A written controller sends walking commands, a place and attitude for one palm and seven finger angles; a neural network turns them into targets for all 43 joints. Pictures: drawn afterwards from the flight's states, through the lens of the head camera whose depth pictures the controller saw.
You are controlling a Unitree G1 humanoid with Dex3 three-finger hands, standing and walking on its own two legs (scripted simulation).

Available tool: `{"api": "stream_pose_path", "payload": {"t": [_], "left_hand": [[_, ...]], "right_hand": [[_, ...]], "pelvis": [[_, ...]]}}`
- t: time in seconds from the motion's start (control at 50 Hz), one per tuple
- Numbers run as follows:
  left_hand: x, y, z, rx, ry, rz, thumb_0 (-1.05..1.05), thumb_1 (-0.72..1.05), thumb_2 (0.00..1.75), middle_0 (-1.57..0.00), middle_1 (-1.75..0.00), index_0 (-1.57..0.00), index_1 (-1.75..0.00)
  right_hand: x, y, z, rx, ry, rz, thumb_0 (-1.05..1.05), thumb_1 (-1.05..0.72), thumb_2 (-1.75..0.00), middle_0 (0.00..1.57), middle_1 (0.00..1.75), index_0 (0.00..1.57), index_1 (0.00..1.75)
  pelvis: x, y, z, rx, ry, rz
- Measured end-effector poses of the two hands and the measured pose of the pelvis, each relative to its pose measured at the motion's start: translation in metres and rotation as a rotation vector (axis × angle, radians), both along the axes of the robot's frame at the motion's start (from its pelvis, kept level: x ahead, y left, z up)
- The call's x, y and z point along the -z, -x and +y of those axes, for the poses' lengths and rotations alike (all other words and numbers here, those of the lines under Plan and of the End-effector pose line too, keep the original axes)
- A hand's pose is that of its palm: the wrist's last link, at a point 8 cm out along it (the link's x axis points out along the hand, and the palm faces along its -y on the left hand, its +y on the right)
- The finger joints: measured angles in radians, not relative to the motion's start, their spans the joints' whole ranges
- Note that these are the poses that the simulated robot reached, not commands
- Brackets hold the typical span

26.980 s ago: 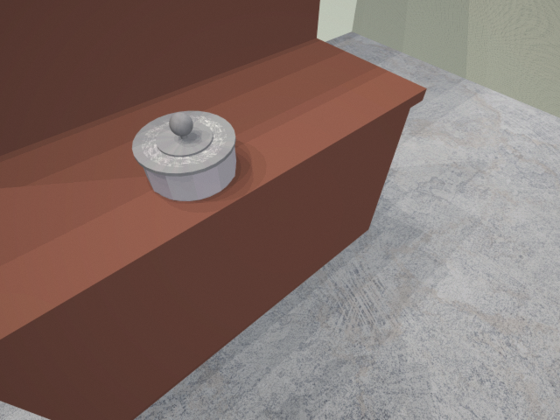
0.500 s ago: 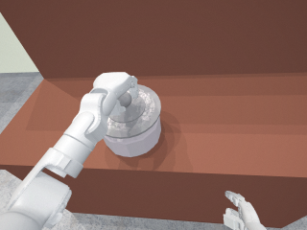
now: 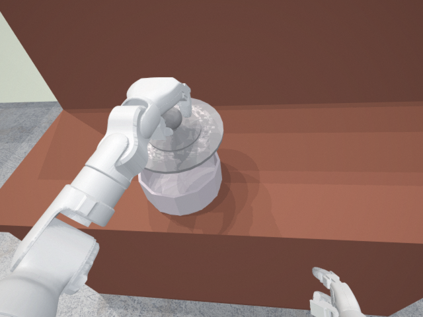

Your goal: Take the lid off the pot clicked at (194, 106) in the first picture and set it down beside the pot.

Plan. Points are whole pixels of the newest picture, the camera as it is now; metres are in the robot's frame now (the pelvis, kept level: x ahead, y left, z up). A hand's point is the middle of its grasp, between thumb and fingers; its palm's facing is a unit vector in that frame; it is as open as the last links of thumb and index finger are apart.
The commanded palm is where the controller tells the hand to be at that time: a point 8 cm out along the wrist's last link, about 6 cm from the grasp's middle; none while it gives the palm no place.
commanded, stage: lift the lid straight up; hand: left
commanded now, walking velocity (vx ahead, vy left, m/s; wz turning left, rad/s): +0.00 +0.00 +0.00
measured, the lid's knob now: (170, 118) +0.45 +0.10 +0.16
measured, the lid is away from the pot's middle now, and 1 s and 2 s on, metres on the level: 0.01 0.02 0.13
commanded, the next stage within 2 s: move the lid sideways beside the pot in 0.88 s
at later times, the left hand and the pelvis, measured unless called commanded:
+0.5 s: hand (162, 103) +0.42 +0.10 +0.22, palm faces -0.06 +0.00 -1.00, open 7.4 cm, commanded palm +0.39 +0.11 +0.29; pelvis -0.01 +0.00 +0.00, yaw +0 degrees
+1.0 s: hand (156, 91) +0.43 +0.11 +0.24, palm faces -0.05 -0.01 -1.00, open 7.4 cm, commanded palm +0.39 +0.12 +0.31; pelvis +0.00 +0.00 +0.00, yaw +0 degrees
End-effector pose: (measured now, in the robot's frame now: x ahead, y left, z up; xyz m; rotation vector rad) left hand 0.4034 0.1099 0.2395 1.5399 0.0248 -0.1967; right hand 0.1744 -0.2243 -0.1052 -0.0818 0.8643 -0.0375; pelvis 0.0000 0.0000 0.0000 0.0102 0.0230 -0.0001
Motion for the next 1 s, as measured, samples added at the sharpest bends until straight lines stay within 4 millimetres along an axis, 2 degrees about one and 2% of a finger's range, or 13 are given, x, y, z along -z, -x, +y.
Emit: {"api": "stream_pose_path", "payload": {"t": [0.22, 0.5, 0.72, 1.0], "left_hand": [[-0.019, 0.003, -0.011, 0.040, -0.002, -0.049, 0.01, 0.22, 0.81, -0.70, -0.87, -0.72, -0.87], [-0.039, 0.005, -0.008, 0.021, -0.013, -0.080, 0.01, 0.22, 0.81, -0.70, -0.86, -0.72, -0.87], [-0.059, -0.002, -0.010, 0.018, -0.017, -0.109, 0.01, 0.22, 0.81, -0.70, -0.86, -0.72, -0.87], [-0.056, -0.004, -0.001, 0.016, -0.002, -0.091, 0.01, 0.22, 0.81, -0.70, -0.87, -0.72, -0.88]], "right_hand": [[-0.002, -0.002, 0.001, -0.004, -0.009, -0.016, 0.01, -0.90, -0.90, 0.20, 0.30, 0.20, 0.30], [-0.008, -0.013, 0.007, -0.032, -0.008, -0.049, 0.01, -0.90, -0.90, 0.20, 0.30, 0.20, 0.30], [-0.005, -0.007, 0.005, -0.022, -0.002, -0.043, 0.01, -0.90, -0.90, 0.20, 0.30, 0.20, 0.30], [-0.004, -0.001, 0.001, -0.003, 0.013, -0.026, 0.01, -0.90, -0.90, 0.20, 0.30, 0.20, 0.30]], "pelvis": [[0.000, 0.002, 0.000, 0.005, -0.002, -0.005], [0.000, 0.006, -0.002, -0.003, -0.001, -0.007], [-0.001, 0.005, -0.001, 0.000, -0.001, -0.001], [-0.001, 0.003, 0.004, 0.007, 0.000, 0.001]]}}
